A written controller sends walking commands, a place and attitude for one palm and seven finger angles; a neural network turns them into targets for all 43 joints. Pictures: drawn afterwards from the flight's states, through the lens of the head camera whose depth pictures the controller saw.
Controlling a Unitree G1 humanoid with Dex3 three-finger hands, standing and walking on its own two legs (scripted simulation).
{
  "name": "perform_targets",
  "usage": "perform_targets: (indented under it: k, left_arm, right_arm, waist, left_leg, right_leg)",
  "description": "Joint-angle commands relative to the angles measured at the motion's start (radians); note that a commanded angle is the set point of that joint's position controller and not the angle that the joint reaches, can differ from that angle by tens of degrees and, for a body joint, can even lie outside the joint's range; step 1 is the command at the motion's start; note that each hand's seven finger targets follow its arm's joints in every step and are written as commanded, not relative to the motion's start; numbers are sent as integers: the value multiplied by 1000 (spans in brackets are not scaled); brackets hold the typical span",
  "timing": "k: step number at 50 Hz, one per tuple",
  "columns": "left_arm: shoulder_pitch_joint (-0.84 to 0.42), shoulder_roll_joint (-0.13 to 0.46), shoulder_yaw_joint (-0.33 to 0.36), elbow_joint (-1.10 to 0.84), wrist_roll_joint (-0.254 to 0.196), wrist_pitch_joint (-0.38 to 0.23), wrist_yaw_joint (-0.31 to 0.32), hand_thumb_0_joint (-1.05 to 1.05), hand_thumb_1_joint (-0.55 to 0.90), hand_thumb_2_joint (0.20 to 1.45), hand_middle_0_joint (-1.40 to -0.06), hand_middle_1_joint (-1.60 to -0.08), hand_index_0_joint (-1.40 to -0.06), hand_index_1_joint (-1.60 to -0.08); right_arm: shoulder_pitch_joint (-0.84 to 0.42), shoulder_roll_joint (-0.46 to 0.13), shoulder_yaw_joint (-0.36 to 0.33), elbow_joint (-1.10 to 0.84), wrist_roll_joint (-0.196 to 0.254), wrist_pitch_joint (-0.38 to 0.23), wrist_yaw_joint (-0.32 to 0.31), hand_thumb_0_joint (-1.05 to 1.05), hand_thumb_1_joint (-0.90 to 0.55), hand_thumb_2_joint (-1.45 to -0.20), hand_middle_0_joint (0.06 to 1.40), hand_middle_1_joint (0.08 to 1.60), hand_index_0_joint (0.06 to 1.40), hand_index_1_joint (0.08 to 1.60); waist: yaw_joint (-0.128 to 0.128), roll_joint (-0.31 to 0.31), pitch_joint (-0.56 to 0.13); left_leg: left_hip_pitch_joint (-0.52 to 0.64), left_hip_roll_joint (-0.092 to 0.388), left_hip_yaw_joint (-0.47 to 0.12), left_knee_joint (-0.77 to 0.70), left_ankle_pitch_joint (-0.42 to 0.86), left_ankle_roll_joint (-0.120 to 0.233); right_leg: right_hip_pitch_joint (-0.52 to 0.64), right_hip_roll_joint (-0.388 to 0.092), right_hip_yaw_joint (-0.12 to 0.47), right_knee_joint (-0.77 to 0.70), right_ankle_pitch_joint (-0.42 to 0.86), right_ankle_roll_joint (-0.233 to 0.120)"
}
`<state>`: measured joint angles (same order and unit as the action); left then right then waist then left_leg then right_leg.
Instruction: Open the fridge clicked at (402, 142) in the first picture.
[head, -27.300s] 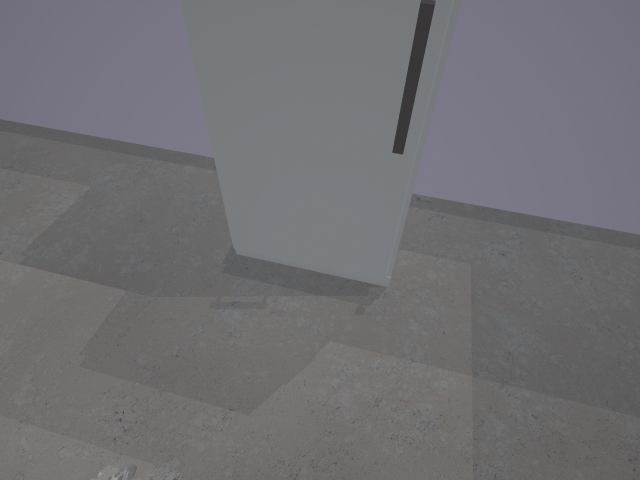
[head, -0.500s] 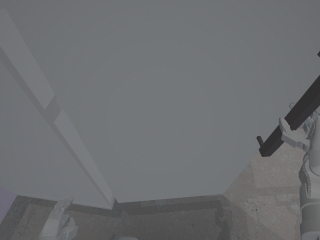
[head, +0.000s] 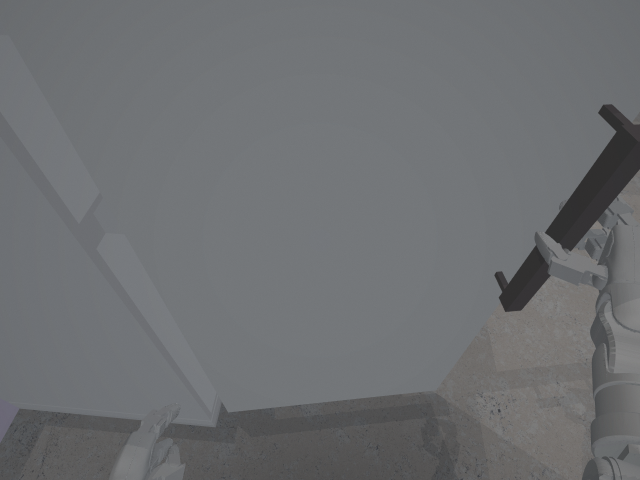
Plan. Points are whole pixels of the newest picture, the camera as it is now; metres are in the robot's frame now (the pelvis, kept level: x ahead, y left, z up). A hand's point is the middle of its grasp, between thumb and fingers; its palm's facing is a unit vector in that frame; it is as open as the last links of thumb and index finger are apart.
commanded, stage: loosen the grip on the handle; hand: right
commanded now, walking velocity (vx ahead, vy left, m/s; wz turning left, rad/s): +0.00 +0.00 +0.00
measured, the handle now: (550, 226) +0.43 -0.28 +0.09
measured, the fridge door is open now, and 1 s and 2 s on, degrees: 79 82 82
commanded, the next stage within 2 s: slip the hand off the handle in 0.46 s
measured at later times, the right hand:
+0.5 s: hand (576, 274) +0.36 -0.30 +0.08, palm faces +0.39 +0.87 -0.31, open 14.3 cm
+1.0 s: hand (634, 282) +0.36 -0.38 +0.07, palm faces +0.42 +0.86 -0.30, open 14.7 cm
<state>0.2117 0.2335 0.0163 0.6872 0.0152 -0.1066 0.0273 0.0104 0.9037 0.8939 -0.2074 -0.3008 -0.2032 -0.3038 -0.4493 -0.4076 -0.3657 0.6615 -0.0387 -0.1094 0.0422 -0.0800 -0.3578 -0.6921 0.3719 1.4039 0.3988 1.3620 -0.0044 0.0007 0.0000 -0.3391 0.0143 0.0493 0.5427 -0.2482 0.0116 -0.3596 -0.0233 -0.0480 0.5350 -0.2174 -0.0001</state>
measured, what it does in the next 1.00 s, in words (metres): shifts its weight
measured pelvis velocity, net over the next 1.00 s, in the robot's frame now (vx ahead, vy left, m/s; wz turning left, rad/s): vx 0.05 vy -0.03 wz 0.04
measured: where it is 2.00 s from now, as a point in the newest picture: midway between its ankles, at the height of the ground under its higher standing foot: outside the picture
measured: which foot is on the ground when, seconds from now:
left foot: down 0.00-1.00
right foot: down 0.00-1.00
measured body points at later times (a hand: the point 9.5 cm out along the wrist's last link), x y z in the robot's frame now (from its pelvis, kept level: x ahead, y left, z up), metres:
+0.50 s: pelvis -0.02 +0.00 -0.02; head +0.00 +0.00 +0.43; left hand +0.06 +0.27 -0.13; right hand +0.34 -0.34 +0.09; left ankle +0.02 +0.11 -0.73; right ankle +0.03 -0.11 -0.73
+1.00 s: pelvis +0.05 -0.03 -0.02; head +0.10 -0.04 +0.43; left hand +0.20 +0.23 -0.11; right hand +0.34 -0.42 +0.08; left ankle +0.02 +0.11 -0.73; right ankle +0.03 -0.11 -0.73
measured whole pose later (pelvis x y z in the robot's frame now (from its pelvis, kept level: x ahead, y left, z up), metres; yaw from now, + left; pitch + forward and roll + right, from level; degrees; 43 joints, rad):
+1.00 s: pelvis +0.05 -0.03 -0.02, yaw +2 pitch +10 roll +3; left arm 0.26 0.26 0.01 0.63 0.00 -0.11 0.08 0.01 0.91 0.89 -0.20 -0.30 -0.20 -0.30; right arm -0.11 -0.49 -0.51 0.37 0.09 -0.11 0.11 -0.01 0.55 -0.20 0.25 1.15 0.26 1.15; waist -0.04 -0.02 -0.10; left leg -0.49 -0.01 0.02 0.69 -0.38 -0.02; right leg -0.54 0.04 0.04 0.78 -0.41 -0.05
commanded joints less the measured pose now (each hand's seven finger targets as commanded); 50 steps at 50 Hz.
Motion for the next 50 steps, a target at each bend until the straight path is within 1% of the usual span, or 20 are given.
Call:
perform_targets:
  k: [1, 3, 6, 10, 13, 14, 15, 16, 19, 20, 23, 27, 28, 29, 34, 35, 39, 46, 48, 50]
  left_arm:
    - [22, 177, 52, -131, -7, -26, -11, 0, 900, 900, -200, -300, -200, -300]
    - [11, 186, 41, -152, -20, -19, -2, 0, 900, 900, -200, -300, -200, -300]
    - [-2, 195, 34, -178, -35, -17, 16, 0, 900, 900, -200, -300, -200, -300]
    - [15, 201, 24, -154, -48, -33, 46, 0, 900, 900, -200, -300, -200, -300]
    - [36, 201, 29, -136, -39, -50, 58, 0, 900, 900, -200, -300, -200, -300]
    - [51, 209, 40, -127, -31, -47, 60, 0, 900, 900, -200, -300, -200, -300]
    - [43, 211, 31, -132, -25, -37, 61, 0, 900, 900, -200, -300, -200, -300]
    - [38, 192, 28, -140, -26, -35, 60, 0, 900, 900, -200, -300, -200, -300]
    - [10, 182, 8, -142, -33, -52, 69, 0, 900, 900, -200, -300, -200, -300]
    - [14, 187, 9, -139, -35, -51, 73, 0, 900, 900, -200, -300, -200, -300]
    - [21, 190, 9, -144, -35, -66, 82, 0, 900, 900, -200, -300, -200, -300]
    - [26, 185, 6, -141, -35, -82, 91, 0, 900, 900, -200, -300, -200, -300]
    - [40, 200, 11, -126, -33, -76, 98, 0, 900, 900, -200, -300, -200, -300]
    - [28, 191, 2, -140, -31, -72, 97, 0, 900, 900, -200, -300, -200, -300]
    - [71, 184, 20, -149, -17, -65, 86, 0, 900, 900, -200, -300, -200, -300]
    - [85, 188, 22, -142, -12, -59, 84, 0, 900, 900, -200, -300, -200, -300]
    - [93, 182, 41, -155, -19, -53, 69, 0, 900, 900, -200, -300, -200, -300]
    - [104, 177, 52, -156, -18, -42, 66, 0, 900, 900, -200, -300, -200, -300]
    - [101, 179, 54, -150, -17, -42, 69, 0, 900, 900, -200, -300, -200, -300]
    - [96, 178, 52, -144, -15, -39, 74, 0, 900, 900, -200, -300, -200, -300]
  right_arm:
    - [-105, -218, -91, -166, 49, -114, -26, 0, -54, -492, 450, 1400, 450, 1400]
    - [-212, -259, -54, -134, 10, -118, -45, 0, 188, -375, 450, 1400, 450, 1400]
    - [-275, -314, -49, -139, -3, -135, -78, 0, 550, -200, 423, 1367, 423, 1367]
    - [-430, -315, 17, -125, 3, -154, -95, 0, 550, -200, 370, 1300, 370, 1300]
    - [-461, -332, 3, -162, 19, -188, -107, 0, 550, -200, 330, 1250, 330, 1250]
    - [-341, -477, -153, -136, 17, -199, -112, 0, 550, -200, 317, 1233, 317, 1233]
    - [-320, -499, -163, -166, 21, -208, -114, 0, 550, -200, 303, 1217, 303, 1217]
    - [-339, -475, -154, -214, 31, -223, -116, 0, 550, -200, 290, 1200, 290, 1200]
    - [-302, -410, -97, -147, 43, -209, -108, 0, 550, -200, 250, 1150, 250, 1150]
    - [-284, -424, -111, -128, 43, -200, -111, 0, 550, -200, 250, 1150, 250, 1150]
    - [-307, -404, -70, -178, 44, -170, -88, 0, 550, -200, 250, 1150, 250, 1150]
    - [-261, -331, -45, -198, 78, -161, -67, 0, 550, -200, 250, 1150, 250, 1150]
    - [-212, -493, -190, -143, 69, -159, -68, 0, 550, -200, 250, 1150, 250, 1150]
    - [-242, -443, -131, -190, 66, -162, -56, 0, 550, -200, 250, 1150, 250, 1150]
    - [-117, -429, -181, -330, 84, -158, -31, 0, 550, -200, 250, 1150, 250, 1150]
    - [-71, -439, -205, -319, 90, -151, -27, 0, 550, -200, 250, 1150, 250, 1150]
    - [36, -392, -196, -436, 120, -113, 21, 0, 550, -200, 250, 1150, 250, 1150]
    - [140, -409, -244, -520, 139, -66, 51, 0, 550, -200, 250, 1150, 250, 1150]
    - [104, -406, -241, -532, 145, -70, 62, 0, 550, -200, 250, 1150, 250, 1150]
    - [95, -414, -247, -550, 145, -83, 67, 0, 550, -200, 250, 1150, 250, 1150]
  waist:
    - [-31, -26, -333]
    - [3, 14, -229]
    - [10, 2, -214]
    - [50, -9, -179]
    - [34, -32, -278]
    - [-18, -33, -327]
    - [-26, -70, -359]
    - [-21, -65, -404]
    - [-2, -73, -245]
    - [9, -25, -210]
    - [17, -59, -237]
    - [23, -14, -232]
    - [-2, 11, -231]
    - [10, -39, -244]
    - [-23, -111, -421]
    - [-26, -87, -417]
    - [-33, -138, -448]
    - [-39, -152, -413]
    - [-24, -124, -412]
    - [-27, -155, -407]
  left_leg:
    - [1, -29, 19, 9, 197, 13]
    - [-92, -19, 4, -8, -29, 6]
    - [-123, -4, -38, -43, -243, 1]
    - [-188, -5, -65, -53, -353, 4]
    - [-154, -16, -67, -22, -328, 4]
    - [-93, -16, -74, -9, -312, 10]
    - [-57, -18, -79, 1, -279, 11]
    - [-31, -13, -88, 2, -269, 6]
    - [-111, -7, -107, -27, -373, 4]
    - [-122, -5, -121, -39, -403, 4]
    - [-128, -9, -101, -17, -338, 3]
    - [-149, -20, -75, -4, -283, 2]
    - [-134, -20, -81, 3, -288, 4]
    - [-129, -20, -71, 20, -240, 3]
    - [-67, -39, -24, 109, 144, 18]
    - [-59, -43, -19, 117, 191, 18]
    - [-76, -44, -4, 134, 289, 11]
    - [-105, -49, 11, 139, 310, 13]
    - [-120, -51, 11, 139, 295, 10]
    - [-125, -52, 8, 141, 286, 15]
  right_leg:
    - [115, 28, 18, 25, 215, -9]
    - [-7, 29, 25, 13, -38, -22]
    - [-59, 42, 22, 2, -244, -37]
    - [-92, 50, 38, 25, -350, -37]
    - [-92, 53, 50, 49, -349, -35]
    - [-116, 50, 51, 53, -313, -35]
    - [-123, 53, 47, 62, -267, -39]
    - [-114, 53, 46, 70, -243, -43]
    - [-184, 53, 58, 68, -356, -37]
    - [-209, 50, 61, 82, -348, -41]
    - [-178, 48, 68, 79, -322, -45]
    - [-148, 38, 90, 72, -317, -46]
    - [-180, 36, 91, 79, -297, -47]
    - [-168, 44, 84, 85, -246, -50]
    - [0, 37, 76, 141, 167, -31]
    - [4, 34, 81, 155, 234, -27]
    - [100, 15, 93, 183, 510, 13]
    - [129, 6, 121, 197, 678, 49]
    - [131, 7, 127, 201, 646, 51]
    - [132, 10, 127, 204, 645, 56]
